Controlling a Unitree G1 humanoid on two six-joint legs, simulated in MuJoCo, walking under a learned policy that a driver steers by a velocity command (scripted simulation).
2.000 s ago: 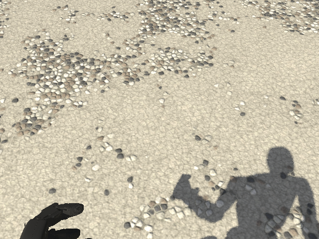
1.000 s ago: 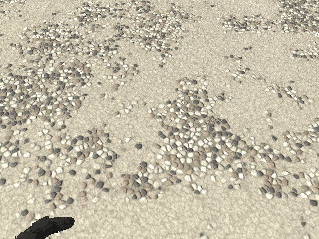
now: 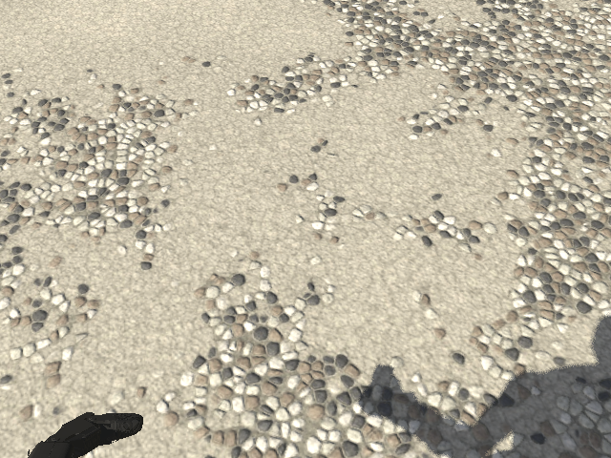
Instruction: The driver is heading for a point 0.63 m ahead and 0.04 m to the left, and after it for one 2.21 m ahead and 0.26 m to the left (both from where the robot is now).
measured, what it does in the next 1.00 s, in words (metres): walks ahead: left foot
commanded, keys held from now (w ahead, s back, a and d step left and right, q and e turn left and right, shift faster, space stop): w+e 0.26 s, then w+q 0.74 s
